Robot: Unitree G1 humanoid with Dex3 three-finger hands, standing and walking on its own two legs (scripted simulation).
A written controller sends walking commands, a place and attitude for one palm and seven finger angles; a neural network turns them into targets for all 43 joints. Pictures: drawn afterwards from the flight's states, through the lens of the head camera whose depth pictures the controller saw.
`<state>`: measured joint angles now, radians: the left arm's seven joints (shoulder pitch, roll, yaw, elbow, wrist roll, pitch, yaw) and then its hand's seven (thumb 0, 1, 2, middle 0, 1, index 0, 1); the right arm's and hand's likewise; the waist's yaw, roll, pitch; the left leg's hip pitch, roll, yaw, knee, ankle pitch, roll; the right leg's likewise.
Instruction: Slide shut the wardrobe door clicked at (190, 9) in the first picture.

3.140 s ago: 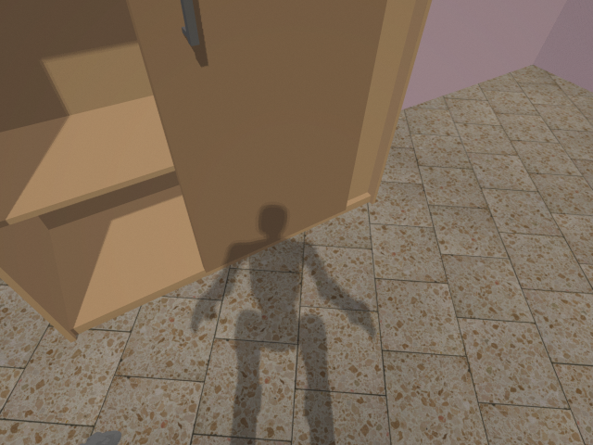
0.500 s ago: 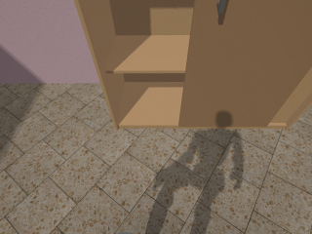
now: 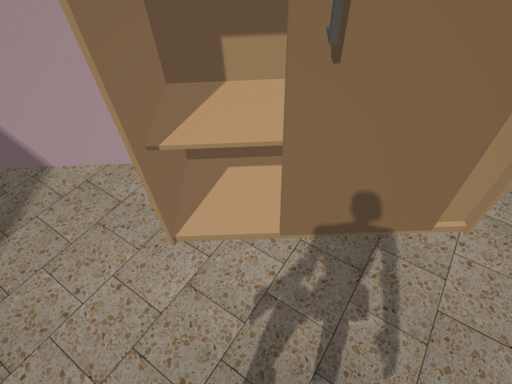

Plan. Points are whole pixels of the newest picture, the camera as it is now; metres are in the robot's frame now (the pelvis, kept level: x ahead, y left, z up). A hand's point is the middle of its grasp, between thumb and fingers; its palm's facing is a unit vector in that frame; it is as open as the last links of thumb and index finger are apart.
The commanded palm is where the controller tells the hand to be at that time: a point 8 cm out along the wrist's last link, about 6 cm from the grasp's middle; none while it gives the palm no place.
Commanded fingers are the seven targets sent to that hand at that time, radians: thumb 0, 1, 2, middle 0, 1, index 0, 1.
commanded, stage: take the last steps up to it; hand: right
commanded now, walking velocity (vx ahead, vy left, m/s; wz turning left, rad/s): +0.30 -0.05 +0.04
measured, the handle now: out of the picture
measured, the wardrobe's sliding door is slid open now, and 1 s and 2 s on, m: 0.49 0.49 0.49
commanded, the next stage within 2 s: come to a stop and stand still in 0.70 s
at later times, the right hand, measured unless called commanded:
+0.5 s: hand (388, 340) +0.24 -0.22 -0.14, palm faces -0.04 +0.98 -0.17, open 7.3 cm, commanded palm none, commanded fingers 0.00 -0.90 -0.90 0.20 0.30 0.20 0.30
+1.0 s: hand (377, 292) +0.34 -0.23 -0.17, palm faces +0.03 +0.99 -0.15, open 7.3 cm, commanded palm none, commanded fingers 0.00 -0.90 -0.90 0.20 0.30 0.20 0.30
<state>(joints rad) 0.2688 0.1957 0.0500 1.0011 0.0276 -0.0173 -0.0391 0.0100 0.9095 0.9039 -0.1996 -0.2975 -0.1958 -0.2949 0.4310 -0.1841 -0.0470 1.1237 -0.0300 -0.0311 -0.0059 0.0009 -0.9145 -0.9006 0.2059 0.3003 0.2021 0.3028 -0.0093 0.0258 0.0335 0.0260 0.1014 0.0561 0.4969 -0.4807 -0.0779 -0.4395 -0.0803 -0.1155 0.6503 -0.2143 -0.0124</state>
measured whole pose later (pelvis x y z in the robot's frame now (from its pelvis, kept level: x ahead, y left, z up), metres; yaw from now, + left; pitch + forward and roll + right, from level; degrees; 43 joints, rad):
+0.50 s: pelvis +0.16 -0.05 +0.03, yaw +3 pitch -1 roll -1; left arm 0.42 0.10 0.03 1.14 0.03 -0.07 0.02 0.01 0.91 0.90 -0.20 -0.30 -0.20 -0.30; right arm 0.19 -0.15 -0.06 1.04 -0.03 0.01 0.01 0.00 -0.93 -0.90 0.20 0.30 0.20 0.30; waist 0.04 0.01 0.03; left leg -0.49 0.11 0.07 0.77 -0.24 -0.01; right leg -0.01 0.06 -0.20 0.29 -0.28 -0.09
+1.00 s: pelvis +0.32 -0.06 +0.02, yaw +2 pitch -1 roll +2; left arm 0.20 0.15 0.02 1.05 0.02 -0.03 0.03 0.01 0.93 0.90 -0.20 -0.30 -0.19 -0.29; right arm 0.25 -0.18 -0.04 1.09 -0.01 0.01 -0.03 -0.01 -0.93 -0.90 0.20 0.30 0.20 0.30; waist -0.02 0.05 0.04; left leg -0.18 0.06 0.11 0.57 -0.35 -0.03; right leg -0.31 -0.06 -0.12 0.58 -0.26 -0.03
